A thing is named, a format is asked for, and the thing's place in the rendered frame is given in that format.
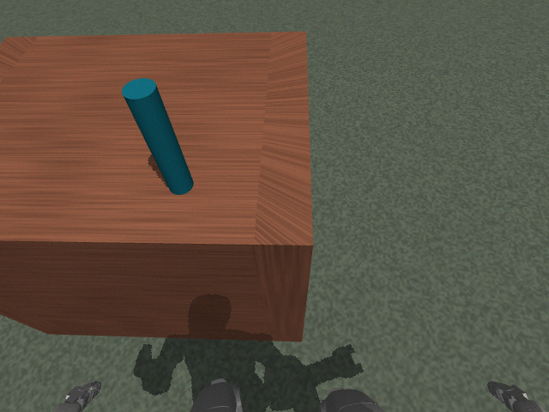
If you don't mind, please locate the left robot hand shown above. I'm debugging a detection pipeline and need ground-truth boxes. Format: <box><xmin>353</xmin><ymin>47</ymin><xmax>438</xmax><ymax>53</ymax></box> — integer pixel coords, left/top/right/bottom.
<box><xmin>52</xmin><ymin>381</ymin><xmax>101</xmax><ymax>412</ymax></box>

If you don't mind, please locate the right robot hand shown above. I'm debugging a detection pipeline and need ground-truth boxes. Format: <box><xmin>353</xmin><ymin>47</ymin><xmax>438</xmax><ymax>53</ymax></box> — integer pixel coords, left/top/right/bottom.
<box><xmin>487</xmin><ymin>381</ymin><xmax>545</xmax><ymax>412</ymax></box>

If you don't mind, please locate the can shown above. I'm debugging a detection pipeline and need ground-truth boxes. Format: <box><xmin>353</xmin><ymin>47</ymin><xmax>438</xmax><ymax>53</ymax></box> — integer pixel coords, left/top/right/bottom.
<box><xmin>122</xmin><ymin>78</ymin><xmax>194</xmax><ymax>195</ymax></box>

